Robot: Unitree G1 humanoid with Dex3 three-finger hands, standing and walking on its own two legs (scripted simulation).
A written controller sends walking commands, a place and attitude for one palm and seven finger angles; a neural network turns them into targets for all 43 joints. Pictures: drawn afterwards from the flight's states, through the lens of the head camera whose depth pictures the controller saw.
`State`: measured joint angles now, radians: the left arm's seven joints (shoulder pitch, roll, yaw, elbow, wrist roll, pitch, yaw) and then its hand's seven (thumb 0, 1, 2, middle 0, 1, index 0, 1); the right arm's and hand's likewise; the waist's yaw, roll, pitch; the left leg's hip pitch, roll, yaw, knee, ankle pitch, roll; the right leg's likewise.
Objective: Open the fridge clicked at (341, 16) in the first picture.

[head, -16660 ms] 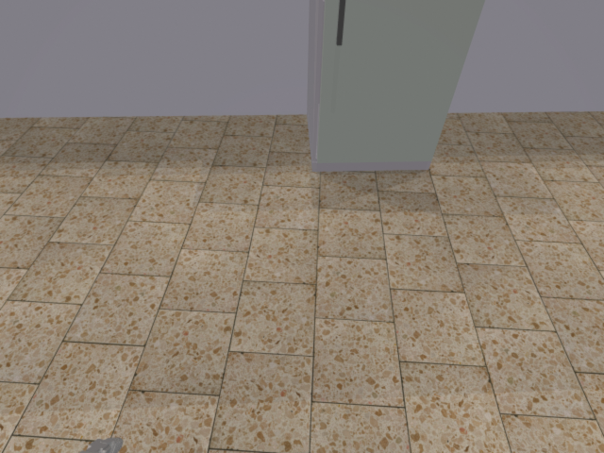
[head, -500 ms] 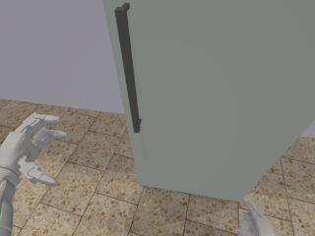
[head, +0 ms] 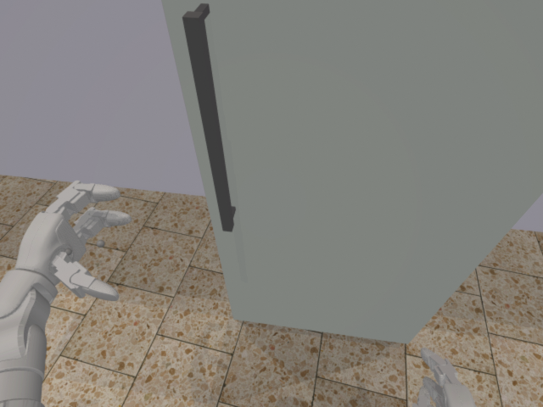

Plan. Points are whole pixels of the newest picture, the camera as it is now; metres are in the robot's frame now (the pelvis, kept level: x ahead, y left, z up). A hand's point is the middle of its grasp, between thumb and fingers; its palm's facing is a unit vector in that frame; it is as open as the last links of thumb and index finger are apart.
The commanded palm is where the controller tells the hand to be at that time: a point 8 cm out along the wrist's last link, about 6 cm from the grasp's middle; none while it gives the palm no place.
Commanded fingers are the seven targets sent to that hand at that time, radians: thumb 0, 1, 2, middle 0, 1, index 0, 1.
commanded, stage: move the hooked fingers beside the handle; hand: left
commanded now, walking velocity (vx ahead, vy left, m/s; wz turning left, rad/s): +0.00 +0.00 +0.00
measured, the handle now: (218, 144) +0.48 +0.12 +0.14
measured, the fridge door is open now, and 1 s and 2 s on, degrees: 0 0 0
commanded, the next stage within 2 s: feel for the door with the fingertips in 1.90 s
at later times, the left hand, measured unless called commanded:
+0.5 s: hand (133, 214) +0.36 +0.23 +0.11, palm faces -0.07 -1.00 -0.02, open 14.0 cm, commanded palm +0.34 +0.28 +0.11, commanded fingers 0.00 -0.50 0.30 -0.30 -1.20 -0.30 -1.20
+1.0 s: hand (167, 185) +0.42 +0.20 +0.10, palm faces -0.09 -1.00 -0.01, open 14.0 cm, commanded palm +0.40 +0.25 +0.10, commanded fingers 0.00 -0.50 0.30 -0.30 -1.20 -0.30 -1.20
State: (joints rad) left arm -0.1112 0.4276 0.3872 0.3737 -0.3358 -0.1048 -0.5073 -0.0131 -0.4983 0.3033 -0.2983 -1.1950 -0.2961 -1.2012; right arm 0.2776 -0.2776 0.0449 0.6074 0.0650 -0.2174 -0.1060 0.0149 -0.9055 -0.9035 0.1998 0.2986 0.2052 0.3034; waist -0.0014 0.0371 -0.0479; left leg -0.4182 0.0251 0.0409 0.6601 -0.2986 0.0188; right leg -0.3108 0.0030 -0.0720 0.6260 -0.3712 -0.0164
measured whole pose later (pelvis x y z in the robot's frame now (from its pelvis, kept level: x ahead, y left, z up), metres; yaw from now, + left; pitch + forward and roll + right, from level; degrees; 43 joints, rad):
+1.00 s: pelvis +0.00 +0.01 -0.01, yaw -1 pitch +8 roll -1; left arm -0.58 0.40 0.29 0.82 -0.22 -0.20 -0.35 -0.01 -0.50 0.30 -0.30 -1.19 -0.30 -1.20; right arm 0.33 -0.27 0.04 0.65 0.05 -0.07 -0.07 0.01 -0.91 -0.90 0.20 0.30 0.21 0.30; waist -0.07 0.02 -0.06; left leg -0.53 0.03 0.05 0.71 -0.32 0.03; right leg -0.43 0.00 -0.06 0.68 -0.39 -0.01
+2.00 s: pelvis +0.00 +0.00 -0.01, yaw -1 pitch +8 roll -1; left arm -0.60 0.40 0.29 0.86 -0.20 -0.25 -0.31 -0.01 -0.50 0.30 -0.30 -1.20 -0.30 -1.20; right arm 0.33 -0.26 0.03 0.63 0.06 -0.01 -0.06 0.01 -0.91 -0.90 0.20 0.30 0.20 0.30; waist -0.07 0.02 -0.06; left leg -0.56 0.04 0.05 0.74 -0.32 0.02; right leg -0.46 0.01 -0.06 0.71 -0.39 -0.02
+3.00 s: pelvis +0.00 -0.01 -0.01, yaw -1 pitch +8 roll -1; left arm -0.67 0.33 0.23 0.93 -0.16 -0.28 -0.21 -0.01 -0.50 0.30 -0.34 -1.22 -0.33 -1.24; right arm 0.34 -0.26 0.02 0.66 0.05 0.00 -0.04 0.01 -0.91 -0.90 0.20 0.30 0.20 0.30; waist -0.08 0.02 -0.07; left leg -0.56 0.04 0.05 0.74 -0.32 0.01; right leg -0.47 0.02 -0.06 0.72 -0.40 -0.03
